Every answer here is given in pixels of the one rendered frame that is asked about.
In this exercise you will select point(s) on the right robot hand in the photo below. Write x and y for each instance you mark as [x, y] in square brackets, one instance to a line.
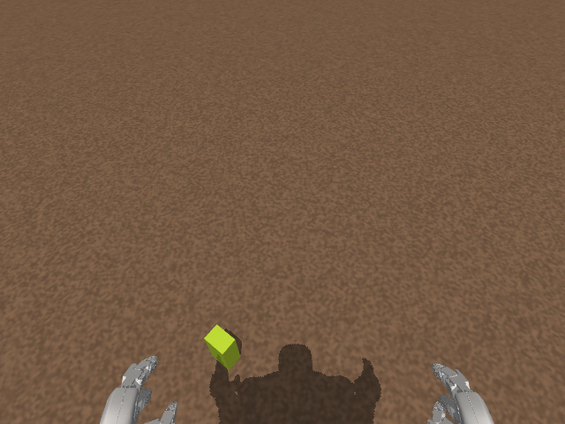
[467, 407]

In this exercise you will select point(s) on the carton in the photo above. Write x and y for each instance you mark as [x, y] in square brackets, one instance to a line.
[222, 346]

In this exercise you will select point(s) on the left robot hand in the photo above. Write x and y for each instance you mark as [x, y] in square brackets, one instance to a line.
[125, 403]

